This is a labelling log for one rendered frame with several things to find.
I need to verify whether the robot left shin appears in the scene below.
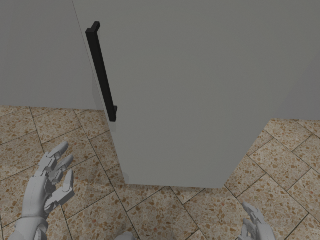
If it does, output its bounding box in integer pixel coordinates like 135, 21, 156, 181
123, 232, 133, 236

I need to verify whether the handle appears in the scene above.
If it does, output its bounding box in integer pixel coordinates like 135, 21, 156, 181
85, 21, 118, 122

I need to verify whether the robot left hand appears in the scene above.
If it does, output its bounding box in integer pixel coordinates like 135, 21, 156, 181
21, 141, 75, 220

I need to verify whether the robot right hand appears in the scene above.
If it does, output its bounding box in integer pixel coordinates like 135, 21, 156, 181
238, 201, 276, 240

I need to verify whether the robot left forearm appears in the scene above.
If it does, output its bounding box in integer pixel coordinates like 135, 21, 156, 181
8, 216, 49, 240

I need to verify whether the fridge door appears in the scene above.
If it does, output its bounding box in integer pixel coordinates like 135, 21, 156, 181
72, 0, 320, 189

